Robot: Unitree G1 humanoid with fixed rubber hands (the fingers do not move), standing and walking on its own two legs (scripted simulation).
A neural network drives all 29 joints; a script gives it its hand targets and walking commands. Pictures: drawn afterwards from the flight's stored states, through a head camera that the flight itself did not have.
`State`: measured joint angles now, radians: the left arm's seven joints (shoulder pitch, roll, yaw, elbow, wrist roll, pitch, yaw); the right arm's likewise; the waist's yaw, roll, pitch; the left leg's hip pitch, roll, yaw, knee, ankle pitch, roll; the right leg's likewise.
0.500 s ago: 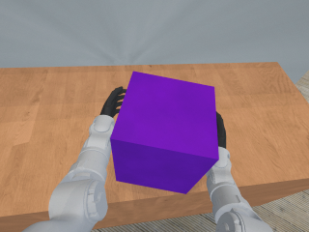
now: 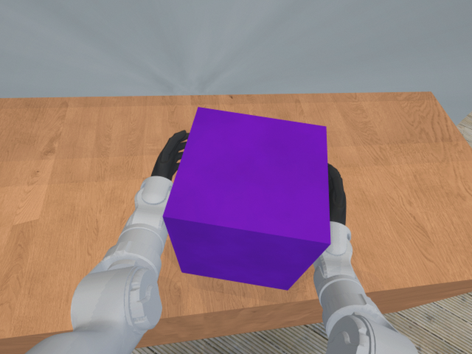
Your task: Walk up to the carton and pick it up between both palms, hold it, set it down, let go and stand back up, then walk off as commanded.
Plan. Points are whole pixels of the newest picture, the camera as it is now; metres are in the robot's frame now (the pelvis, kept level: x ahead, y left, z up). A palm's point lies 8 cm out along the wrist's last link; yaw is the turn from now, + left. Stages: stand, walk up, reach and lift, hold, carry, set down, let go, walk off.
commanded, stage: set down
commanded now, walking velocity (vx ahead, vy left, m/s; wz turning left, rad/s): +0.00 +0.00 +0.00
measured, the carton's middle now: (246, 206) +0.36 -0.03 +0.00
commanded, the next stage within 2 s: none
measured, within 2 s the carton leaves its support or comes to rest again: rests again in 0.06 s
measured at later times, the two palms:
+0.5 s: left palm (167, 175) +0.42 +0.12 +0.02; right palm (333, 218) +0.33 -0.18 +0.01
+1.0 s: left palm (164, 182) +0.41 +0.12 +0.01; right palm (332, 223) +0.33 -0.18 -0.01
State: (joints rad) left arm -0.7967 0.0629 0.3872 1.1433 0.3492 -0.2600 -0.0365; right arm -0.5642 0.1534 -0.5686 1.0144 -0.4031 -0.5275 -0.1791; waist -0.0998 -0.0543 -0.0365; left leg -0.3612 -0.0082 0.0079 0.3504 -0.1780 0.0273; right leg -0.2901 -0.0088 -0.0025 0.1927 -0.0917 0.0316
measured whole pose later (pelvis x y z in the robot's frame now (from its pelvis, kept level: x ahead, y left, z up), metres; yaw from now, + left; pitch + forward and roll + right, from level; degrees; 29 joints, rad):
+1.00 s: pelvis -0.03 +0.00 -0.01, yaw -1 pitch +17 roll -2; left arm -0.88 0.08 0.33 1.25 0.21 -0.30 0.03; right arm -0.68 0.06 -0.46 1.23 -0.12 -0.50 -0.23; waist -0.10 -0.04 -0.12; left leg -0.59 0.00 0.01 0.48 -0.19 0.03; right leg -0.52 0.00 0.00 0.33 -0.10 0.03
